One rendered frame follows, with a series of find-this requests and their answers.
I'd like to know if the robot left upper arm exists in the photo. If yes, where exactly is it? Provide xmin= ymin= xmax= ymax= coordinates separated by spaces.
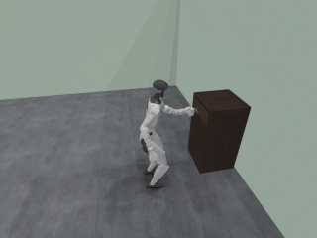
xmin=159 ymin=97 xmax=170 ymax=113

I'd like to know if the left robot hand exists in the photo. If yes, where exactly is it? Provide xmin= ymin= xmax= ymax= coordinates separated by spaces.
xmin=184 ymin=106 xmax=195 ymax=117

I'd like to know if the robot right forearm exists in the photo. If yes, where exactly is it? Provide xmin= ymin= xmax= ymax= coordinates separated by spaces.
xmin=141 ymin=127 xmax=155 ymax=154

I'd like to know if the robot left forearm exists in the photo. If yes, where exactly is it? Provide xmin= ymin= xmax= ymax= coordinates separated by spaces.
xmin=168 ymin=107 xmax=185 ymax=116

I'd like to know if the handle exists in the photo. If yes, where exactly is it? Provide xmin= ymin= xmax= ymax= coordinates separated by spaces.
xmin=193 ymin=107 xmax=202 ymax=114

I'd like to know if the robot left thigh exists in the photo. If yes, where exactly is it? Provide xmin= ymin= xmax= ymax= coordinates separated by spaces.
xmin=152 ymin=131 xmax=164 ymax=151

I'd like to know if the right robot hand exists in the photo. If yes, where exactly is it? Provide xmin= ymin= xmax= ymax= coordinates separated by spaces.
xmin=149 ymin=152 xmax=160 ymax=168

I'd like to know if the drawer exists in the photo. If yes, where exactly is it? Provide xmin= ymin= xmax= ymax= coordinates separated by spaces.
xmin=193 ymin=97 xmax=209 ymax=125

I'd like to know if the robot right upper arm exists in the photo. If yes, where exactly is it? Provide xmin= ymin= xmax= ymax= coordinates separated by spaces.
xmin=140 ymin=105 xmax=159 ymax=131

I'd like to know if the robot head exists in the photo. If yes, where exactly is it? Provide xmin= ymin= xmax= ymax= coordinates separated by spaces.
xmin=150 ymin=79 xmax=168 ymax=105

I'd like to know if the cabinet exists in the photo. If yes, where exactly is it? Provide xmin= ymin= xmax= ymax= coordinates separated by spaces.
xmin=188 ymin=89 xmax=252 ymax=174

